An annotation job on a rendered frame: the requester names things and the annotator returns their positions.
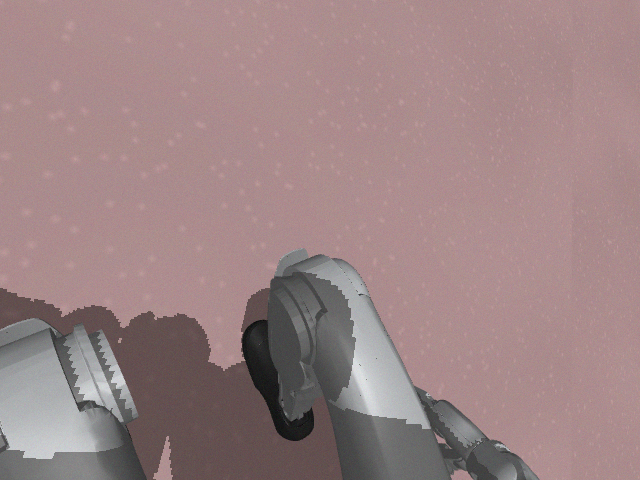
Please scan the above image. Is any right robot foot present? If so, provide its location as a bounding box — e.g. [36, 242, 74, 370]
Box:
[242, 320, 314, 441]

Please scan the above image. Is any right robot hand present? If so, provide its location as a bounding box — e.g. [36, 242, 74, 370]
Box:
[414, 386, 489, 475]

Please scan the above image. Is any right robot arm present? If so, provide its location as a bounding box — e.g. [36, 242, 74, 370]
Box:
[466, 440, 540, 480]

